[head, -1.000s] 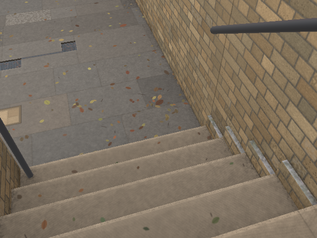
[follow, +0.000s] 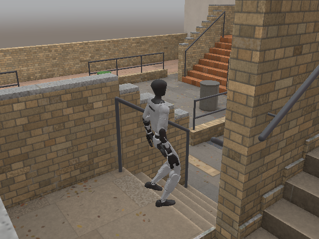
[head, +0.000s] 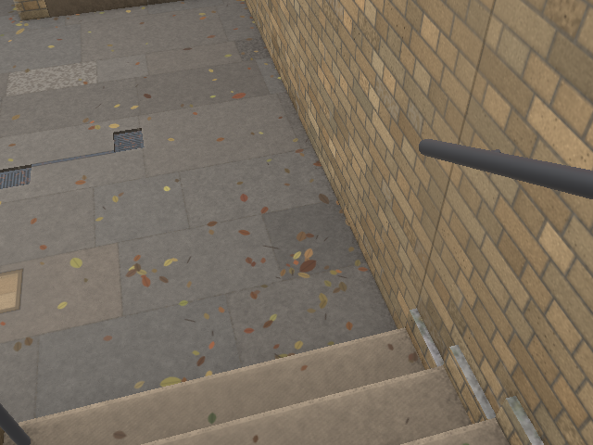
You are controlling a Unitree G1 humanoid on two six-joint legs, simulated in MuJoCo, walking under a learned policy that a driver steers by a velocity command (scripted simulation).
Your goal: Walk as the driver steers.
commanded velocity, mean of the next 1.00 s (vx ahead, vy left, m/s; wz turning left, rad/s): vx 0.22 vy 0.00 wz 0.55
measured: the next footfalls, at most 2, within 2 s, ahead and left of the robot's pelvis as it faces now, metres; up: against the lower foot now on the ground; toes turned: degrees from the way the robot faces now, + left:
left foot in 0.28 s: +0.19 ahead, +0.09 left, -0.17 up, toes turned +12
right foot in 0.60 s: +0.28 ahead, -0.11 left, -0.17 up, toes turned +20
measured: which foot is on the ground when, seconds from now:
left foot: up 0.00-0.26, down 0.28-0.64, up 0.66-1.00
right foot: down 0.00-0.30, up 0.32-0.58, down 0.60-1.00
